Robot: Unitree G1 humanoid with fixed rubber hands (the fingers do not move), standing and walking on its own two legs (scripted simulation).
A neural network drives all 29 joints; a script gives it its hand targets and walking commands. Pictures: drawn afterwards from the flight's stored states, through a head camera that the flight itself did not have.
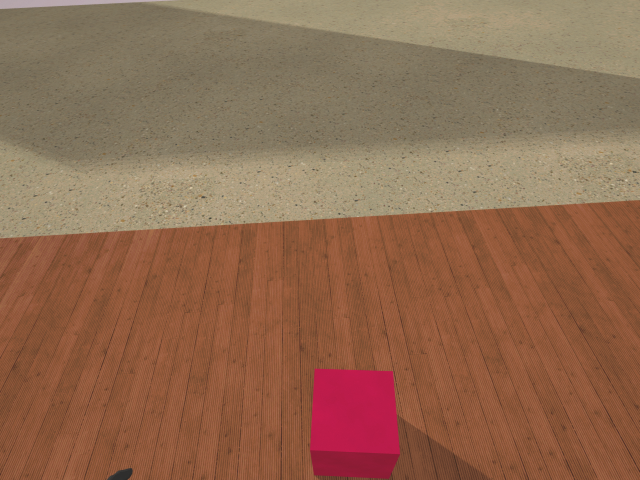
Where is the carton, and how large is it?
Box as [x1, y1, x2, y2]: [310, 369, 399, 478]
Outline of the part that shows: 315,369 310,452 314,474 388,478 399,454 392,371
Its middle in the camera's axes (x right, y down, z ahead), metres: +0.09 +0.52 +1.06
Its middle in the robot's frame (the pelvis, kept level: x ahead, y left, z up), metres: +0.41 -0.03 -0.66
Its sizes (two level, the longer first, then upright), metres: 0.210 0.200 0.250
